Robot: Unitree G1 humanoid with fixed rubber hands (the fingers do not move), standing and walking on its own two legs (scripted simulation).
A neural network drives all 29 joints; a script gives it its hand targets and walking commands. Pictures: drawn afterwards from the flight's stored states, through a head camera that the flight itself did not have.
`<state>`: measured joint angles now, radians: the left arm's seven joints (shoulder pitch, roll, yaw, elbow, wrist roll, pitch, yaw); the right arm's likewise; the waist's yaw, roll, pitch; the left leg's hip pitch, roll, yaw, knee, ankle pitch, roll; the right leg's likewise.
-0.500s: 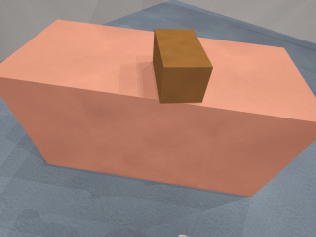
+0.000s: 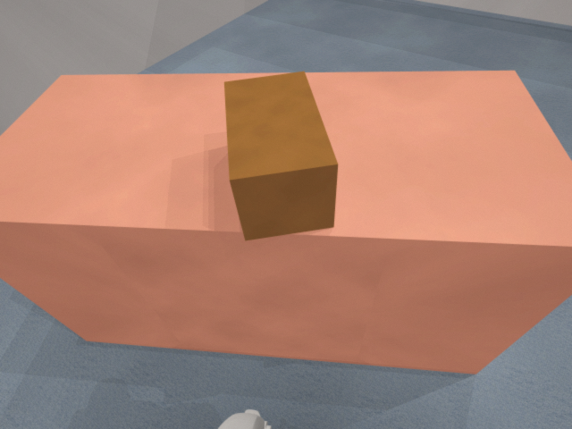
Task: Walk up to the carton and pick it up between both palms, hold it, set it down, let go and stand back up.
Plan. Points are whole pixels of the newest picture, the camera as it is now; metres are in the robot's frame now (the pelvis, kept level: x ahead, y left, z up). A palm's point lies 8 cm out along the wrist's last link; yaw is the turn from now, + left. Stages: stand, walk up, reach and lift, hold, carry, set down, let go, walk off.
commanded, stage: walk up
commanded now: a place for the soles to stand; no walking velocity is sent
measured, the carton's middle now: (276, 151) +0.62 +0.03 +0.03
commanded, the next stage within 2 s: none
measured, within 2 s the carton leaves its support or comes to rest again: neither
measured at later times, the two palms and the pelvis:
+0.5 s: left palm (85, 426) +0.17 +0.32 -0.11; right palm (482, 406) +0.20 -0.28 -0.14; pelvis +0.10 +0.01 -0.02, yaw +0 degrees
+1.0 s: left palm out of the picture +0.14 +0.38 -0.13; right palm (446, 426) +0.18 -0.22 -0.15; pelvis +0.09 +0.07 -0.03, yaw +2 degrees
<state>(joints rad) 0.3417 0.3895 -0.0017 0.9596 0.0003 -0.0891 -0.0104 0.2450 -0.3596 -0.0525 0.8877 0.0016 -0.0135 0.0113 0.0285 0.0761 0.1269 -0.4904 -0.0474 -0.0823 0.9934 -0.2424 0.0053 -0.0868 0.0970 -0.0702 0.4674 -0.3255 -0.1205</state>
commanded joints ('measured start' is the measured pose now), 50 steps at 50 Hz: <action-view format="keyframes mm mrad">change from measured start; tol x32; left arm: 1 95 240 121 -52 1 -8 47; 50 -85 263 106 -46 0 47 35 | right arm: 1 -117 -193 -44 -131 -21 -7 4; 11 201 -287 -104 -68 -43 -37 -6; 50 -202 -331 -88 -69 -31 -1 -15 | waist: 1 55 -149 -108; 50 21 13 67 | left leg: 1 -217 18 -14 -201 -45 8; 9 254 35 131 -530 56 91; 12 638 337 -585 -605 150 357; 18 -67 308 -432 -724 -210 288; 23 89 166 -179 -375 326 188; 26 -112 -67 -89 -57 -306 6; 30 -91 2 -110 137 -313 8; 45 389 49 53 -445 -103 44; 47 199 318 -622 -758 -437 178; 50 -181 294 -566 -794 -683 244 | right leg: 1 327 -328 231 -90 690 96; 9 150 -286 113 254 829 56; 11 -156 -139 65 734 442 118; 12 -420 8 89 809 -255 133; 14 -536 -69 182 877 -415 126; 22 -210 -139 135 207 -192 83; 25 134 -406 439 -88 410 87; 33 0 -456 329 53 704 -49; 44 -402 -376 160 32 -174 -30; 50 -267 -148 95 555 -265 89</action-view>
